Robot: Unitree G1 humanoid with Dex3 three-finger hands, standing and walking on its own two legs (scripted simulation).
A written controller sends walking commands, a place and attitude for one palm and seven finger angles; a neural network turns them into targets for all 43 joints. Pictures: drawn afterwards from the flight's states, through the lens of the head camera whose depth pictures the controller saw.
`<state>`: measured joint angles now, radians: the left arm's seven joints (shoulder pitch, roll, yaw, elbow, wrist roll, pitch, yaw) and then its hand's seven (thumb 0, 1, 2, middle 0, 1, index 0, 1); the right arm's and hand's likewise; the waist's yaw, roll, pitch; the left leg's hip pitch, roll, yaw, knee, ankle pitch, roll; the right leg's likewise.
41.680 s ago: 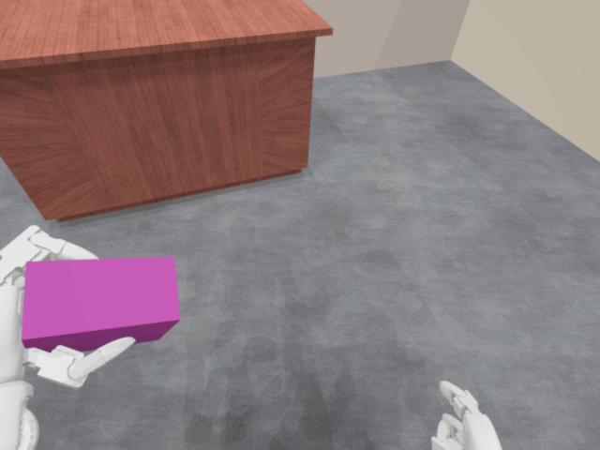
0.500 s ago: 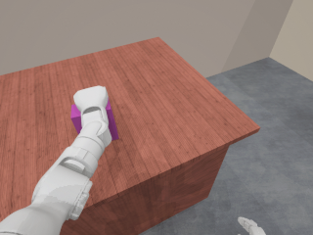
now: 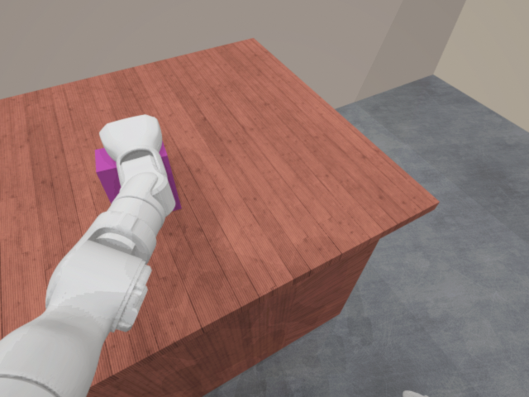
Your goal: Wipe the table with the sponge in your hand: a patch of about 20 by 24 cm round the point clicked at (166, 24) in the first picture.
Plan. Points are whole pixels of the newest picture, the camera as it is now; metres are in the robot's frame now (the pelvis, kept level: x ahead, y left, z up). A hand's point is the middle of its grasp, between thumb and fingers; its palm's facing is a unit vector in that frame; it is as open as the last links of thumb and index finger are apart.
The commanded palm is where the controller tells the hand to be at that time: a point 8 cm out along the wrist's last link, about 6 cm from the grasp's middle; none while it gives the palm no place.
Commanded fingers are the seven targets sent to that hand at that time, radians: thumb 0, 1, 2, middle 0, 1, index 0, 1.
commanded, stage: wipe back along the third lane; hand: left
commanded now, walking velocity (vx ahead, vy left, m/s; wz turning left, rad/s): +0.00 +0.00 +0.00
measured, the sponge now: (144, 189) +0.46 +0.20 +0.04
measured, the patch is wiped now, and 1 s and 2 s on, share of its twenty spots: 0.85 0.85 0.85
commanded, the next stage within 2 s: slide back across to the middle lane in 1.60 s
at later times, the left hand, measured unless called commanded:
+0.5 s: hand (145, 175) +0.45 +0.19 +0.09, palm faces +0.01 -0.03 -1.00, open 10.5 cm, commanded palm +0.40 +0.17 +0.13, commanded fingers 0.00 0.10 1.30 -1.20 -1.60 -1.20 -1.60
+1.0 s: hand (154, 194) +0.41 +0.16 +0.09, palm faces +0.02 -0.04 -1.00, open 10.5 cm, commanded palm +0.36 +0.14 +0.13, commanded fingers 0.00 0.10 1.30 -1.20 -1.60 -1.20 -1.60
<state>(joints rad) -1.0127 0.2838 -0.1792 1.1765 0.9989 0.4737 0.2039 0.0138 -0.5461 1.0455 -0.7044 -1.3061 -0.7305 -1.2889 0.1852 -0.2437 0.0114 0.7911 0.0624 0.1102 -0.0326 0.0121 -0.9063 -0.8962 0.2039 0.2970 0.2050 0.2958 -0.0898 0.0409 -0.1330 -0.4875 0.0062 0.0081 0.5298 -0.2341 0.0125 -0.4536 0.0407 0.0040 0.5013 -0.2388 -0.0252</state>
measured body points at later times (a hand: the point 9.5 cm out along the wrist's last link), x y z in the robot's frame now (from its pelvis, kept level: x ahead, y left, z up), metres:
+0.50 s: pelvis +0.02 +0.01 +0.00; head +0.03 +0.00 +0.45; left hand +0.44 +0.18 +0.14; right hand +0.18 -0.22 -0.12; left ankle +0.01 +0.11 -0.73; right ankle +0.00 -0.11 -0.73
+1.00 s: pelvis +0.03 +0.00 +0.00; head +0.01 -0.03 +0.45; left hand +0.40 +0.16 +0.14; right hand +0.25 -0.21 -0.09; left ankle +0.01 +0.11 -0.73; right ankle +0.00 -0.11 -0.73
